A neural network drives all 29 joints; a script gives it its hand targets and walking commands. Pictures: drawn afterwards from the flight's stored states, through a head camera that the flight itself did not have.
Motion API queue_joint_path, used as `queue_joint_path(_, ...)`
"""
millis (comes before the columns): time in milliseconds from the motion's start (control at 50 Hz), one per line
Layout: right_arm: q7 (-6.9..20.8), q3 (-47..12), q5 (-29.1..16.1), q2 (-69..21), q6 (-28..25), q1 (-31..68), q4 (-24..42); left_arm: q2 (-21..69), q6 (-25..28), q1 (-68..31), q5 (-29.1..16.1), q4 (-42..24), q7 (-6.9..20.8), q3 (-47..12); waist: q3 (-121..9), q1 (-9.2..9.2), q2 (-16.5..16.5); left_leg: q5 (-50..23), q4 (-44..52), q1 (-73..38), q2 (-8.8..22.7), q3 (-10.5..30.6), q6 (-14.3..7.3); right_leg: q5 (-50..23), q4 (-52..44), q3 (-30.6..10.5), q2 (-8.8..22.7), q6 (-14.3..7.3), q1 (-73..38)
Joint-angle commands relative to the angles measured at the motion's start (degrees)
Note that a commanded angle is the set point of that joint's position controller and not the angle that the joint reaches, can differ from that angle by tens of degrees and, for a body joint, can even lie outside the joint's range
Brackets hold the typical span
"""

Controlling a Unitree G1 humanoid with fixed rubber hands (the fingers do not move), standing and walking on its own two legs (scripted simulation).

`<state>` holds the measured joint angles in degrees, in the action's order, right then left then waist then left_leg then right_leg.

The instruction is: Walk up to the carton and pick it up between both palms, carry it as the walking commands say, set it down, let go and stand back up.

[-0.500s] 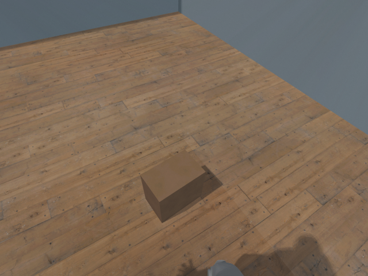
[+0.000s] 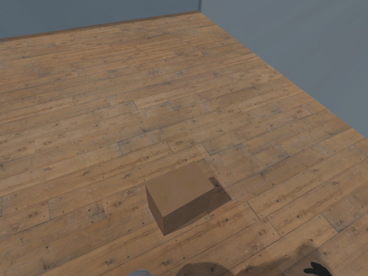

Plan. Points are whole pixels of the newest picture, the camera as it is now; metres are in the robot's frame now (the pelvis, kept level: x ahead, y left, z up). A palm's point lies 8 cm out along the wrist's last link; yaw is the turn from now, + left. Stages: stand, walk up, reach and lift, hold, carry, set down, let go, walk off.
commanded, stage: walk up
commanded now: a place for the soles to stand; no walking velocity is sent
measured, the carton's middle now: (179, 198) +0.57 +0.00 -0.61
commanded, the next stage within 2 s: none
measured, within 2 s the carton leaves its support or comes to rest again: neither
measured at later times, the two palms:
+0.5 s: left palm out of the picture +0.11 +0.31 -0.08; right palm out of the picture +0.12 -0.30 -0.08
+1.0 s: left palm out of the picture +0.14 +0.28 -0.07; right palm out of the picture +0.06 -0.45 -0.05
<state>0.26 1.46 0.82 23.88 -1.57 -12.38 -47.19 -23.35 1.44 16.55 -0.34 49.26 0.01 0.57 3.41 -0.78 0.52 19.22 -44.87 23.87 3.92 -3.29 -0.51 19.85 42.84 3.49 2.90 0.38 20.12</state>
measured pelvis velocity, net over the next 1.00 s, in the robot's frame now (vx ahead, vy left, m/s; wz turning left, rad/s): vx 0.04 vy -0.08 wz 0.09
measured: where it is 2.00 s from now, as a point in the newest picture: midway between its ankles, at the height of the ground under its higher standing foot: (231, 274)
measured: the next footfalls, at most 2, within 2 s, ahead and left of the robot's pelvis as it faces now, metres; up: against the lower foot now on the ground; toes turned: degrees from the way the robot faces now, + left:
right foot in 1.02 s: +0.16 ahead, -0.23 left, +0.00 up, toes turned +4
left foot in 1.28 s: +0.18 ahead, -0.04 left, +0.00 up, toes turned +19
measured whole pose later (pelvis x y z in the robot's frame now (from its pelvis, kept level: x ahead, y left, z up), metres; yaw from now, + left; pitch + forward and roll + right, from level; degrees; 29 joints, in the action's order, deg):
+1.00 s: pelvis +0.04 -0.08 +0.01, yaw +5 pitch -1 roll +1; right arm -3.5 6.0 2.3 29.0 -3.5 -21.7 -54.6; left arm -28.5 -4.7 8.8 3.0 46.6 7.6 8.4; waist 3.6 1.7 3.5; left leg 17.3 -35.3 17.9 5.0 2.8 1.9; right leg 26.4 44.8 -1.5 5.1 -0.6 25.1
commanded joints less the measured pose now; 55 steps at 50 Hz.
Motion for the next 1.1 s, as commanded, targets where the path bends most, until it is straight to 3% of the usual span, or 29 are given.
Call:
queue_joint_path(0, -0.2, 3.0, -0.5, 11.4, -0.7, 2.5, 1.5, -14.1, 2.0, -3.3, 0.7, -1.9, -0.8, 3.2, -1.1, 1.84, -3.5, 1.4, 11.8, -2.7, 3.3, 7.0, -3.1, -0.2, -12.1, -10.0, 5.4, -4.2, 3.2)
queue_joint_path(20, -0.2, 3.0, -0.4, 11.7, -0.7, 2.7, 0.7, -13.4, 2.1, -4.0, 0.4, -1.3, -0.7, 2.7, -1.9, 2.02, -4.5, -0.6, 13.4, -5.7, 4.2, 8.0, -3.6, -2.4, -10.9, -8.1, 4.6, -3.7, 4.2)
queue_joint_path(60, -0.2, 2.6, -0.4, 11.4, -0.9, 5.2, 0.1, -12.1, 2.3, -2.5, 0.0, 0.6, -0.7, 2.3, -4.7, 0.56, -6.1, -8.3, 13.2, -6.4, 6.0, 8.7, -4.5, -8.5, -9.4, -4.6, 2.9, -2.5, -0.5)
queue_joint_path(120, -0.2, 2.2, -0.9, 10.7, -0.9, 6.1, -1.2, -12.5, 2.4, -3.6, 0.1, 2.1, -0.9, 2.2, -6.7, 0.78, -2.1, -15.7, 11.3, -8.5, 5.1, 6.2, -3.8, -14.2, -10.6, -5.6, 4.0, -2.9, -3.0)
queue_joint_path(300, 0.1, 1.7, -0.8, 9.8, -0.1, 10.1, -5.1, -11.2, 1.9, -8.5, 0.2, 5.1, -0.8, 1.2, -5.8, 0.73, 0.4, -11.7, 16.5, -10.9, 5.0, 5.8, -3.0, -11.3, -15.9, -5.8, 4.7, -2.5, -3.8)
queue_joint_path(420, 0.4, 1.5, -0.6, 9.7, 0.0, 11.7, -7.4, -10.8, 1.5, -10.8, 0.3, 7.1, -0.6, 1.0, -5.0, 0.49, -0.2, -7.8, 21.2, -11.3, 4.9, 6.1, -2.5, -8.8, -18.9, -5.6, 4.6, -2.2, -5.6)
queue_joint_path(660, 0.5, 1.2, -0.4, 9.1, 0.0, 11.7, -11.0, -10.0, 1.1, -13.7, 0.5, 10.5, -0.2, 0.9, -5.2, 0.6, -1.0, -8.6, 26.4, -14.0, 4.7, 5.0, -1.5, -11.8, -23.5, -5.6, 5.2, -1.6, -10.1)
queue_joint_path(680, -1.1, 5.8, -0.7, 18.5, -1.1, -2.4, -11.8, -16.7, -1.3, -15.8, 4.7, 2.2, 2.7, 6.3, -5.3, 3.61, 3.8, 9.8, 25.6, -17.1, 8.2, 16.2, -6.1, 10.9, -8.4, -0.3, 0.2, -3.3, -1.9)
queue_joint_path(700, -2.1, 7.4, 0.2, 22.3, -1.6, -8.1, -12.7, -14.2, -2.7, -17.8, 4.9, 0.4, 3.8, 6.4, -1.8, 5.83, -4.5, 21.6, 32.2, -22.2, 15.3, 30.5, -10.3, 16.1, 3.2, -2.7, -1.2, -2.6, 13.1)
queue_joint_path(720, -2.7, 8.1, 0.3, 23.2, -2.0, -8.7, -12.0, -14.3, -3.5, -18.7, 5.3, -1.1, 4.4, 6.7, 0.7, 5.63, -3.6, 27.0, 35.0, -20.2, 19.3, 36.2, -12.5, 12.9, 11.3, -8.4, 2.0, -2.0, 17.5)
queue_joint_path(740, -3.3, 7.9, -0.1, 21.6, -2.6, -7.0, -10.2, -13.4, -3.8, -17.0, 4.9, -2.1, 5.0, 6.6, 0.7, 4.1, -1.3, 24.6, 34.7, -20.5, 19.6, 35.3, -12.4, 7.6, 13.9, -10.4, 3.5, -1.9, 20.9)
queue_joint_path(760, -3.7, 7.7, 0.0, 19.7, -3.3, -4.8, -8.3, -12.5, -3.9, -14.3, 4.2, -2.9, 5.2, 6.7, 0.1, 2.75, -1.0, 18.6, 32.7, -21.8, 17.4, 31.6, -11.1, 3.9, 14.5, -11.2, 4.1, -1.9, 21.9)
queue_joint_path(780, -3.8, 7.7, 0.3, 18.5, -3.7, -2.5, -6.8, -12.1, -4.0, -12.1, 4.1, -2.9, 5.3, 7.1, -1.1, 1.52, -2.8, 12.5, 30.4, -20.9, 15.2, 27.0, -10.0, 2.6, 14.3, -11.5, 4.6, -1.5, 20.4)
queue_joint_path(820, -3.9, 7.3, 0.8, 17.9, -4.0, -3.6, -5.1, -11.8, -4.3, -10.9, 3.5, -4.0, 6.1, 8.0, -3.8, 1.38, -5.4, 6.3, 28.7, -16.0, 12.0, 21.1, -9.5, 3.7, 12.4, -8.5, 3.5, 0.0, 14.5)
queue_joint_path(880, -4.3, 7.8, 1.2, 20.2, -3.6, -3.4, -2.8, -11.9, -5.2, -11.4, 3.2, -7.0, 7.3, 9.1, -2.6, 0.45, -10.9, 10.2, 27.7, -4.1, 12.0, 19.0, -10.4, 7.8, 7.8, -6.6, 3.1, 0.2, 6.5)
queue_joint_path(940, -4.6, 8.1, 1.7, 21.3, -3.3, -1.5, -1.4, -12.7, -5.5, -7.4, 3.2, -7.3, 7.7, 10.3, -2.0, -2.2, -12.3, 11.9, 25.4, 5.6, 9.6, 15.0, -8.7, 7.5, 2.1, -2.4, 1.2, -1.2, -4.0)
queue_joint_path(960, -4.6, 7.7, 1.7, 20.6, -3.1, 0.5, -0.6, -13.0, -5.3, -2.6, 3.3, -6.2, 7.4, 10.8, -2.8, -5.23, -9.8, 14.4, 21.0, 11.7, 6.9, 11.1, -7.2, 3.9, -3.4, -0.1, 0.0, -2.0, -12.7)
queue_joint_path(980, -4.9, 6.8, 2.2, 17.5, -2.7, 1.3, 0.0, -14.7, -4.9, 4.5, 3.6, -3.9, 6.8, 11.6, -3.9, -9.17, -0.6, 19.3, 9.1, 19.1, 1.3, 6.6, -5.2, 4.8, -8.6, 1.2, -2.5, -2.2, -22.0)
queue_joint_path(1000, -5.6, 5.2, 1.7, 12.3, -2.5, -0.6, 0.6, -18.9, -4.3, 10.5, 4.7, -3.5, 5.8, 12.4, -3.2, -12.67, 19.3, 22.0, -11.1, 24.5, -6.9, 0.3, -3.2, 19.7, -23.9, -13.8, 7.7, -3.9, -22.2)
queue_joint_path(1020, -6.5, 4.6, 1.4, 10.2, -2.0, -2.4, 1.0, -21.4, -3.7, 2.3, 5.0, -7.3, 5.1, 12.0, 1.1, -7.64, 21.4, 17.9, -23.6, 27.0, -7.3, 2.6, -0.3, 34.8, -33.3, -31.8, 17.5, -8.5, -11.5)
queue_joint_path(1040, -6.7, 5.9, 1.6, 14.0, -2.3, -6.0, 0.1, -21.9, -3.6, -5.3, 4.0, -10.0, 5.2, 11.7, 3.0, -1.99, 15.6, 13.0, -25.7, 23.1, -3.3, 3.2, -0.6, 37.8, -34.8, -32.4, 19.0, -11.9, -7.5)
queue_joint_path(1060, -6.1, 6.8, 1.5, 17.0, -2.5, -7.5, -1.2, -20.8, -3.6, -7.4, 2.9, -10.9, 5.4, 11.1, 4.1, -0.62, 11.5, 9.5, -25.1, 19.1, -1.0, 2.8, -0.9, 35.6, -33.5, -29.4, 17.7, -12.9, -4.2)
queue_joint_path(1080, -5.3, 6.7, 0.6, 17.3, -2.4, -7.8, -2.2, -18.3, -3.5, -7.6, 2.7, -10.9, 5.2, 10.4, 4.0, 0.01, 9.4, 6.6, -19.6, 15.7, 0.2, 2.7, -0.8, 28.2, -30.5, -23.1, 14.4, -12.1, -2.3)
